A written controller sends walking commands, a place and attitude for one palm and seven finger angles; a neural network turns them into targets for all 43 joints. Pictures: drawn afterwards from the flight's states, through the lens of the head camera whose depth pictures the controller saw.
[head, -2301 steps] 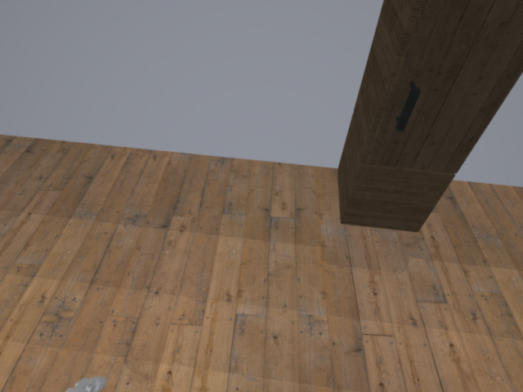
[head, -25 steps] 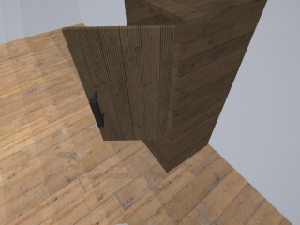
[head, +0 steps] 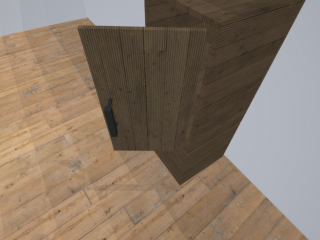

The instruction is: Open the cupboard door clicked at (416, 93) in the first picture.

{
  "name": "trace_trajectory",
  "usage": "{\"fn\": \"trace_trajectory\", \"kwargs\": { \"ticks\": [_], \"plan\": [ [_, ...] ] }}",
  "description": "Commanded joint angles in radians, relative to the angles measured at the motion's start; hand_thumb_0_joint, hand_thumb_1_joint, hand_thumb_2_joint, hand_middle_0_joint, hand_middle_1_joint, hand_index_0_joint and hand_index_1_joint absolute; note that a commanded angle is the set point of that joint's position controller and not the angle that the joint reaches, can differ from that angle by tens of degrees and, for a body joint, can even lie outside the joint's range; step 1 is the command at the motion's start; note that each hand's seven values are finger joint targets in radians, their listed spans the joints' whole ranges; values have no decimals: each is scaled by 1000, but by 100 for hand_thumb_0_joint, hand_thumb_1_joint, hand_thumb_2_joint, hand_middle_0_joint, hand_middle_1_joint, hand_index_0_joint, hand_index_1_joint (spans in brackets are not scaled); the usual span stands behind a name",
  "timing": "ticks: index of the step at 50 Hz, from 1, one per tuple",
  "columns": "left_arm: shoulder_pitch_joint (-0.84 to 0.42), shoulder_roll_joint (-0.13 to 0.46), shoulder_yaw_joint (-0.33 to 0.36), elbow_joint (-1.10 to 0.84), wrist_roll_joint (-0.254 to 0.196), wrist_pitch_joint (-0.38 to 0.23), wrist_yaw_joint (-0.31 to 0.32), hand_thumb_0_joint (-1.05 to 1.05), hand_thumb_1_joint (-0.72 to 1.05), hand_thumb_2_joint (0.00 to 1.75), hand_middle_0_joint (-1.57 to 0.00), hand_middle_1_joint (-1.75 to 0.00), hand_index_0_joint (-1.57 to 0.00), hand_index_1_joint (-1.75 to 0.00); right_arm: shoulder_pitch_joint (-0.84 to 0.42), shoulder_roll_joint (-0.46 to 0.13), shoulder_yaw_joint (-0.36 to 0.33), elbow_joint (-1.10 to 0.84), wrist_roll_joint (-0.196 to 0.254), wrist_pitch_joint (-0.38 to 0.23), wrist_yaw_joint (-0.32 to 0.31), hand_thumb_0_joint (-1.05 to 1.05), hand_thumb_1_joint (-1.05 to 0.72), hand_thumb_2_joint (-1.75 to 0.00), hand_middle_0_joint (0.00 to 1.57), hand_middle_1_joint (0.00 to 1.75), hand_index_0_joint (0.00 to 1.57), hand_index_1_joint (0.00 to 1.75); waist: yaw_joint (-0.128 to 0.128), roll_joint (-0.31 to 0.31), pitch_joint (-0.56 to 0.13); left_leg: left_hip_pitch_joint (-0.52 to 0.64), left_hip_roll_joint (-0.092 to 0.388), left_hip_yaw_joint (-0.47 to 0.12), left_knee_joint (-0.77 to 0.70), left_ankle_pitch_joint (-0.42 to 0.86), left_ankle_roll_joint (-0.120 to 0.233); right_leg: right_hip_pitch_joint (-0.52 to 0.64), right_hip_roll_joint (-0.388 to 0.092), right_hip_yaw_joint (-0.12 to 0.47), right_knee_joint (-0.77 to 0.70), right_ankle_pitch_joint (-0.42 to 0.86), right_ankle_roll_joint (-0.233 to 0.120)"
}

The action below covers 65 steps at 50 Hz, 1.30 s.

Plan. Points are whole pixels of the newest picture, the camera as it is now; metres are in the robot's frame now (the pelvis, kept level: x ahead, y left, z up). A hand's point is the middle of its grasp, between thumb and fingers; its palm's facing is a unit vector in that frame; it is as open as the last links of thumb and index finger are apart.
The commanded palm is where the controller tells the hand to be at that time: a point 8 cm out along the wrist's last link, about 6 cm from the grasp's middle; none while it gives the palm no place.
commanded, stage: come to a stop and stand still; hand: left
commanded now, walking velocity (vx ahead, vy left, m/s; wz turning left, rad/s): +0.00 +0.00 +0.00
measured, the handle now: (112, 118) +0.52 +0.22 -0.07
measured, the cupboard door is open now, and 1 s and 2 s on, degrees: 56 56 56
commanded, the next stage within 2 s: look again from close up in 0.22 s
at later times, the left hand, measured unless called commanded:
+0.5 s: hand out of the picture +0.00 +0.18 -0.17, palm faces +0.01 -0.98 -0.21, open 7.3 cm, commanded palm none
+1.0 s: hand out of the picture +0.05 +0.17 -0.14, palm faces +0.17 -0.96 -0.23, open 7.2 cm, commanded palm +0.09 +0.21 -0.07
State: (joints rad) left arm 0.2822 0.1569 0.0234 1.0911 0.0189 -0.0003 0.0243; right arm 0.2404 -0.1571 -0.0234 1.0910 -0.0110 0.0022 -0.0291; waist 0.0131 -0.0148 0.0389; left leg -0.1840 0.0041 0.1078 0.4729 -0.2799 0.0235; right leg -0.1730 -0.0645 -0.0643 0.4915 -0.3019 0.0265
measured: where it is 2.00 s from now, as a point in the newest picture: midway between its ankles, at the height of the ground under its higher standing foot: outside the picture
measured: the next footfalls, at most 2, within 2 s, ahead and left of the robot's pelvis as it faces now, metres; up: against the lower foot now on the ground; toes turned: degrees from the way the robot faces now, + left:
none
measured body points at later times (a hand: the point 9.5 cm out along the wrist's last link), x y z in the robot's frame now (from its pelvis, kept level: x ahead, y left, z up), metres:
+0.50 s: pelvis +0.00 +0.00 +0.00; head +0.02 -0.01 +0.45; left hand +0.00 +0.23 -0.16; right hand +0.00 -0.22 -0.17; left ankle -0.01 +0.10 -0.74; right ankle -0.03 -0.13 -0.74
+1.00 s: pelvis -0.01 -0.02 +0.00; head +0.01 -0.02 +0.45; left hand +0.04 +0.22 -0.12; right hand +0.02 -0.26 -0.15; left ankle -0.01 +0.10 -0.74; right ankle -0.03 -0.13 -0.74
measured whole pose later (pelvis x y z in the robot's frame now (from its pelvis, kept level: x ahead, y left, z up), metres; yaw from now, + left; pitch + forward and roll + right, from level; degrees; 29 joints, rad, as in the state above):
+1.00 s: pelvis -0.01 -0.02 +0.00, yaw +0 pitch -1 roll +1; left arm 0.43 0.18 0.02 0.60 -0.07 0.04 0.08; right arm 0.31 -0.18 0.02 1.00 0.02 -0.12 -0.05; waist 0.02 -0.01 0.04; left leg -0.21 0.04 0.09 0.50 -0.27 -0.01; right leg -0.20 -0.03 -0.08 0.52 -0.31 -0.01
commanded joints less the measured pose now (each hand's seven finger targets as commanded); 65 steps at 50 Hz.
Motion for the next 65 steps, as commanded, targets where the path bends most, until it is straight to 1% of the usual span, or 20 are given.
{"fn": "trace_trajectory", "kwargs": {
  "ticks": [1, 6, 15, 16, 17, 19, 22, 27, 45, 46, 47, 48, 49, 50, 51, 53, 57, 59, 61, 65],
  "plan": [
    [55, 72, 2, -10, -1, -11, 12, 0, 90, 90, -20, -30, -20, -30, 52, -82, -6, -14, -1, -13, -3, 0, -90, -90, 20, 30, 20, 30, -10, -53, 10, 15, 110, -105, -104, 274, -4, -6, -76, 65, -102, 304, -37],
    [51, 80, 2, 0, -2, -6, 15, 0, 90, 90, -20, -30, -20, -30, 56, -82, 2, 9, -4, -19, -4, 0, -90, -90, 20, 30, 20, 30, -6, 34, -5, 35, 116, -105, -126, 311, -3, 15, -65, 59, -113, 262, -32],
    [46, 81, -1, 10, -3, -5, 15, 0, 90, 90, -20, -30, -20, -30, 66, -83, 6, 26, -2, -22, -6, 0, -90, -90, 20, 30, 20, 30, -4, 22, 3, 38, 117, -109, -143, 313, -3, 29, -64, 51, -132, 257, -28],
    [87, 104, -20, 26, 7, -29, 54, 0, 90, 90, -20, -30, -20, -30, 23, -134, 10, -45, 10, -35, 7, 0, -90, -90, 20, 30, 20, 30, 4, 44, 62, -42, 128, -103, 28, 416, -20, -34, -84, 94, -111, 373, -36],
    [51, 128, -13, -23, -2, -34, 45, 0, 90, 90, -20, -30, -20, -30, 71, -98, 10, -56, -3, -30, 12, 0, -90, -90, 20, 30, 20, 30, -25, 81, 24, -45, 106, -119, -21, 175, -14, -32, -88, 83, -87, 155, -65],
    [39, 113, -15, -28, 1, -38, 27, 0, 90, 90, -20, -30, -20, -30, 101, -92, 16, -51, -13, -41, 14, 0, -90, -90, 20, 30, 20, 30, -16, 150, -11, -74, 112, -142, -51, 223, 6, -7, -49, 54, -44, 116, -72],
    [53, 99, -20, -27, -6, -38, 21, 0, 90, 90, -20, -30, -20, -30, 98, -100, 16, -70, -5, -44, 7, 0, -90, -90, 20, 30, 20, 30, -19, 43, -90, -3, 112, -136, -23, 290, 22, 9, -43, 47, -22, 174, -66],
    [43, 90, -25, -25, -8, -31, 19, 0, 90, 90, -20, -30, -20, -30, 94, -101, 18, -60, -2, -38, 4, 0, -90, -90, 20, 30, 20, 30, -20, -18, 9, -29, 104, -126, -51, 231, 21, -39, -44, 55, -37, 170, -57],
    [54, 112, -18, -13, -7, -28, 12, 0, 90, 90, -20, -30, -20, -30, 61, -90, 21, -7, -1, -35, 3, 0, -90, -90, 20, 30, 20, 30, -6, 16, 22, -10, 98, -96, -93, 160, 6, -30, -56, 79, -102, 179, -59],
    [128, 125, -14, 18, 6, -39, 51, 0, 90, 90, -20, -30, -20, -30, -13, -124, 11, -73, 9, -35, 9, 0, -90, -90, 20, 30, 20, 30, 20, -78, 54, -91, 117, -81, 117, 221, -25, -42, -115, 150, -107, 591, -39],
    [-615, 341, 113, -1549, -202, -263, 48, 0, 88, 89, -20, -32, -20, -32, 17, -282, -11, -407, 55, -187, -34, 0, -90, -90, 20, 30, 20, 30, -99, 173, -466, 192, 4, -85, -18, 363, 8, 54, -7, 59, 1, 524, -65],
    [-167, 273, 107, -1259, -117, -207, 91, 0, 85, 88, -20, -33, -20, -33, -65, -183, 15, -344, 46, -272, -66, 0, -90, -90, 20, 30, 20, 30, 2, 308, -442, 262, 40, -75, -34, 515, 13, 9, 42, 39, 48, 312, -76],
    [-135, 199, 61, -1186, -136, -158, 132, 0, 83, 87, -21, -34, -21, -34, -53, -188, 0, -290, 54, -295, -61, 0, -90, -90, 20, 30, 20, 30, -32, 299, -337, 156, 41, -78, -13, 412, -17, -61, 40, -6, 40, 169, -63],
    [150, -47, -57, -947, -150, -55, 124, 0, 81, 86, -21, -36, -21, -36, -29, -149, -7, -284, 65, -289, -53, 0, -90, -90, 20, 30, 20, 30, -44, 165, -188, 57, 49, -92, -25, 332, -6, -119, 42, -29, 22, 145, -50],
    [-24, -20, -48, -1132, -190, -90, 96, 0, 78, 85, -21, -37, -21, -37, -51, -191, -9, -366, 72, -297, -50, 0, -90, -90, 20, 30, 20, 30, -53, 104, -61, -28, 35, -115, -12, 238, -8, -149, 41, -40, 15, 151, -44],
    [-11, 37, 25, -1047, -171, -203, 57, 0, 74, 83, -21, -40, -21, -40, -50, -219, -34, -405, 38, -318, -52, 0, -90, -90, 20, 30, 20, 30, -83, -80, -12, -147, 7, -117, 77, 90, -1, -296, 55, -55, 33, 38, -33],
    [270, 11, 135, -788, -227, -466, -133, 0, 64, 79, -22, -47, -22, -47, -99, -204, -65, -510, 13, -328, -9, 0, -90, -90, 20, 30, 20, 30, 36, -326, -61, -459, -19, -99, 290, -34, -22, -464, 54, -11, 212, -127, -35],
    [320, 88, 236, -750, -270, -591, -271, 0, 60, 77, -22, -50, -22, -50, -108, -211, -82, -561, 21, -324, 19, 0, -90, -90, 20, 30, 20, 30, 83, -224, -167, -542, -35, -85, 387, 5, -38, -408, 39, 46, 319, -19, -50],
    [247, 151, 299, -760, -294, -670, -376, 0, 55, 75, -22, -53, -22, -53, -137, -214, -87, -615, 28, -318, 29, 0, -90, -90, 20, 30, 20, 30, 78, -78, -252, -623, -46, -62, 486, 2, -39, -425, 20, 88, 400, 30, -56],
    [45, 221, 331, -1024, -331, -640, -386, 0, 46, 71, -23, -58, -23, -58, -161, -207, -81, -722, 30, -296, 16, 0, -90, -90, 20, 30, 20, 30, 64, 52, -371, -684, -42, -51, 576, -67, -15, -474, 13, 176, 410, -140, -44]
  ]
}}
